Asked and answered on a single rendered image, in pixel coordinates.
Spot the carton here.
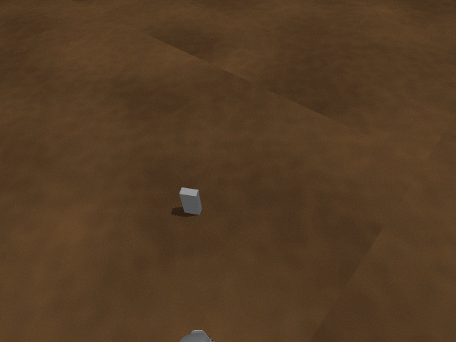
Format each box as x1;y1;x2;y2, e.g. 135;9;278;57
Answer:
180;187;202;215

